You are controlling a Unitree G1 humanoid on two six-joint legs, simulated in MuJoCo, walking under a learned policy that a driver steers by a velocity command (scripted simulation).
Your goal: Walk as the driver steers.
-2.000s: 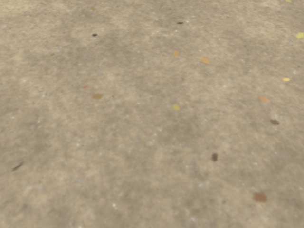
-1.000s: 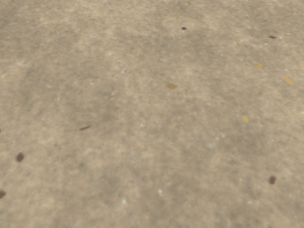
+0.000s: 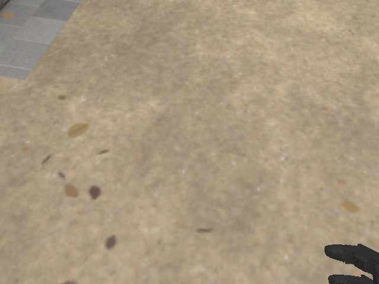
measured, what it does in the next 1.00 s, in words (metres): walks ahead, turning right: right foot, then left foot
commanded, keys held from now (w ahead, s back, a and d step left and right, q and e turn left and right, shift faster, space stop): w+e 0.82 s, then w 0.18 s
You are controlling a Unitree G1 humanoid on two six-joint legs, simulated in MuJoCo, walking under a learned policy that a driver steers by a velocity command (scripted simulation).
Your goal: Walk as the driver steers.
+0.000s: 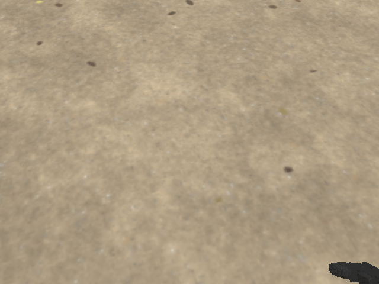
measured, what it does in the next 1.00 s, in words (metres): walks ahead: right foot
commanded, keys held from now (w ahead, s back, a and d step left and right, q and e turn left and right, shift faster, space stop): w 0.46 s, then w+q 0.54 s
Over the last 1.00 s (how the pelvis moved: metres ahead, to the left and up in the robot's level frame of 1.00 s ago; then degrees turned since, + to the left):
0.57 -0.09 0.00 -29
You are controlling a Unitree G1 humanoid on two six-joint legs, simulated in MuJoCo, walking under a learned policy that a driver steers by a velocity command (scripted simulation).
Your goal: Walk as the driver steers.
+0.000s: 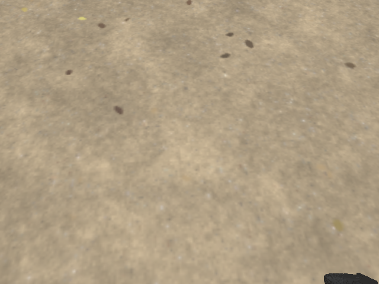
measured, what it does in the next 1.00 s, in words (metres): walks ahead, turning left: left foot, then right foot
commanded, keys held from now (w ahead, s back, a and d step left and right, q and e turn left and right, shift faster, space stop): w+q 0.12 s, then q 0.34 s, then no key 0.54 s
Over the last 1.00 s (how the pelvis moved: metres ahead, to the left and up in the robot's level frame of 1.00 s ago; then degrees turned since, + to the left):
0.53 -0.01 0.00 12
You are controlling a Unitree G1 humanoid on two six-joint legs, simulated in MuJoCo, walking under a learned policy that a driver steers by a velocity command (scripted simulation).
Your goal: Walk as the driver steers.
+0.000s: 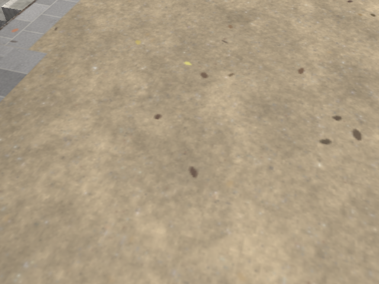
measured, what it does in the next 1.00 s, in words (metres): stands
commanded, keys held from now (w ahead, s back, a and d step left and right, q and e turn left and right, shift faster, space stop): no key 1.00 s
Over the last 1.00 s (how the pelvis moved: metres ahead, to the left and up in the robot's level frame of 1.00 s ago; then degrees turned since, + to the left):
0.29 0.03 0.01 23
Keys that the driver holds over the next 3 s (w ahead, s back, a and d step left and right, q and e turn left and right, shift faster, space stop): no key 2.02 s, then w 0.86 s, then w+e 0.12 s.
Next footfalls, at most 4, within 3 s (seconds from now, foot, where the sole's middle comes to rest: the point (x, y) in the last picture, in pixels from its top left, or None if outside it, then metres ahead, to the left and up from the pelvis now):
2.76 left None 0.51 0.09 -0.77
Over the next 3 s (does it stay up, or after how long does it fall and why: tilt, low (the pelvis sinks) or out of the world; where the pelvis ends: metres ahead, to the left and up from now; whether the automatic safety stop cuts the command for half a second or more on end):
stays up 0.44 0.01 0.01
